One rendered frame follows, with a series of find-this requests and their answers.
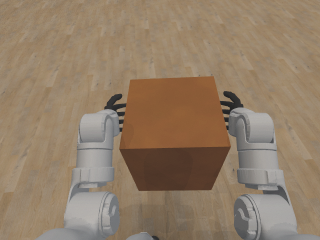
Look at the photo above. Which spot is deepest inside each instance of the right robot hand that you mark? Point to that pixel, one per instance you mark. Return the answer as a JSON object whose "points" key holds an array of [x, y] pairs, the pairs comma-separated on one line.
{"points": [[236, 103]]}

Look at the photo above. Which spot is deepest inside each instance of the right robot forearm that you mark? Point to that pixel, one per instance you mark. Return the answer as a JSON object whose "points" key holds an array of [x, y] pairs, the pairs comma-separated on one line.
{"points": [[257, 156]]}

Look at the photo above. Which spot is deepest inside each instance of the robot left upper arm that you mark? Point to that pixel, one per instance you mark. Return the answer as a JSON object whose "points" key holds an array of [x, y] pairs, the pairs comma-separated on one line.
{"points": [[89, 216]]}

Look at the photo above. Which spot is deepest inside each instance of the carton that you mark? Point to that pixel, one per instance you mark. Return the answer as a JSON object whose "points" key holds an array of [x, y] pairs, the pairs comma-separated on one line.
{"points": [[174, 136]]}

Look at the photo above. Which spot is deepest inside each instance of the robot right upper arm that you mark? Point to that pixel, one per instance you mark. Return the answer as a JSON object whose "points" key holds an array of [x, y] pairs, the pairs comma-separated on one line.
{"points": [[266, 217]]}

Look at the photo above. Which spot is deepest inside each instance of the left robot forearm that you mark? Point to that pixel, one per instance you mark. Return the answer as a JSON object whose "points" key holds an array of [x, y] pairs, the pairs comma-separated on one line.
{"points": [[95, 142]]}

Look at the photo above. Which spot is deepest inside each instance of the left robot hand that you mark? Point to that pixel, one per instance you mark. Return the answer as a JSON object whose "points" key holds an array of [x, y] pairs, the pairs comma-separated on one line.
{"points": [[110, 105]]}

